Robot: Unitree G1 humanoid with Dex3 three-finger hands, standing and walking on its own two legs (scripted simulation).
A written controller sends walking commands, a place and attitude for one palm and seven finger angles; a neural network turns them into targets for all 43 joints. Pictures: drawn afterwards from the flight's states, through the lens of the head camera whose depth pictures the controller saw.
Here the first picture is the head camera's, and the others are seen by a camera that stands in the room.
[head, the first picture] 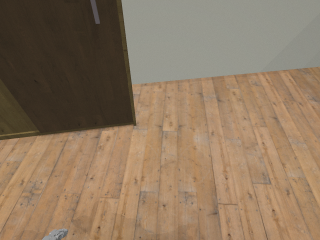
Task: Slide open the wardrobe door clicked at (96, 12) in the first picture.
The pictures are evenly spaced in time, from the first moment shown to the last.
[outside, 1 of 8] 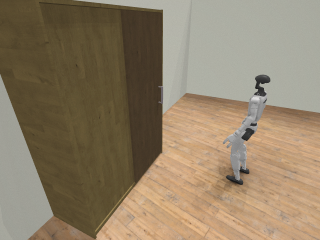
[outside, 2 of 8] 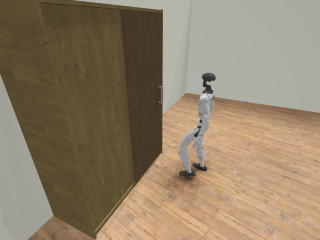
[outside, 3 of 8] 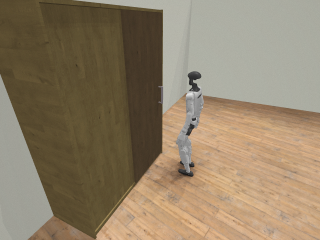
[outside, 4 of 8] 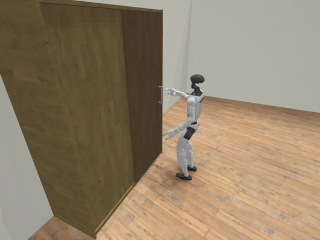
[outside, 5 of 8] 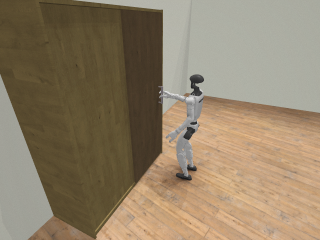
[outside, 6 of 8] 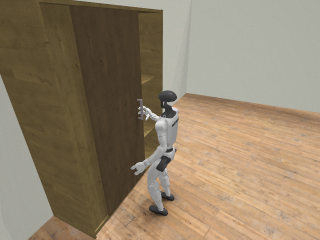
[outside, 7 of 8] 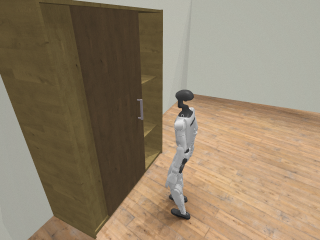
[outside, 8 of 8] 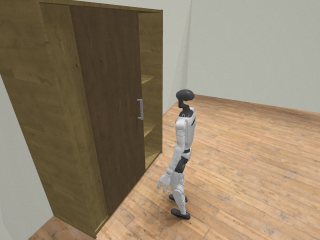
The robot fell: no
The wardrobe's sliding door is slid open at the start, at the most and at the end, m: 0.00 0.49 0.49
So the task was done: yes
